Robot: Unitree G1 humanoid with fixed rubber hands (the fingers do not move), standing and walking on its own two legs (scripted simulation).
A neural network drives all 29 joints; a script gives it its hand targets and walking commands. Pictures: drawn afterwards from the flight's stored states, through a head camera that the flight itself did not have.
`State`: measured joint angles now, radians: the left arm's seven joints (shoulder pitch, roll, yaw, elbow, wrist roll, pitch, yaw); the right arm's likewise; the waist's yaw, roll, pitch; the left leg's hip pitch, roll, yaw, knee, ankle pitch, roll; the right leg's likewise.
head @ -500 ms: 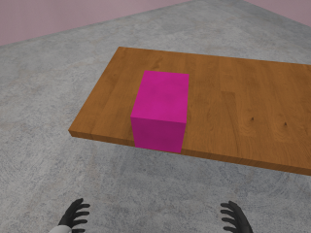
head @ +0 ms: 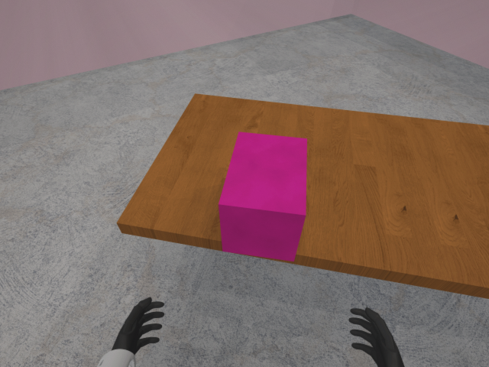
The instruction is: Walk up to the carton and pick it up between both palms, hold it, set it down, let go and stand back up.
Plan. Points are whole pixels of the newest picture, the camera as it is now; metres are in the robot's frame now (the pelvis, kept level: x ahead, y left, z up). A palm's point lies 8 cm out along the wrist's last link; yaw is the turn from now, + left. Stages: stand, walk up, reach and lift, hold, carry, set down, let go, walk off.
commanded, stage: reach and lift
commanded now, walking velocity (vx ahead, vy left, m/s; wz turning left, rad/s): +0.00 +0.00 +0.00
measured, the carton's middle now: (265, 194) +0.51 +0.02 -0.05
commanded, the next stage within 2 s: none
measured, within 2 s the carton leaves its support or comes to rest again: neither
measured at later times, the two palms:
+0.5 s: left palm (143, 304) +0.23 +0.22 -0.04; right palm (375, 321) +0.23 -0.17 -0.04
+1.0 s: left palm (157, 251) +0.32 +0.21 -0.01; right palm (370, 270) +0.31 -0.18 -0.02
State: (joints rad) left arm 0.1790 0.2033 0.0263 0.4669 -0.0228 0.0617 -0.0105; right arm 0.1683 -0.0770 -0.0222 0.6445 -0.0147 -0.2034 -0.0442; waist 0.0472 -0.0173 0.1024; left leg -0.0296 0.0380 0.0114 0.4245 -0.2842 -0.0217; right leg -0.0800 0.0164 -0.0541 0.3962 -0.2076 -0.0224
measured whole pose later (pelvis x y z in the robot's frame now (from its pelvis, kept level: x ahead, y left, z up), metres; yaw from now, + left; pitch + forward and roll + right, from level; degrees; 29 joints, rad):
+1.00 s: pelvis +0.00 +0.01 -0.01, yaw +0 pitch +4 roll -1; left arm -0.37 0.18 0.02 0.99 -0.15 -0.41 0.02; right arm -0.40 -0.14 0.03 1.11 0.23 -0.50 -0.07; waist 0.00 0.01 -0.03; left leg -0.33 0.04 0.00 0.62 -0.36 -0.01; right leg -0.36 0.01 -0.06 0.56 -0.26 -0.01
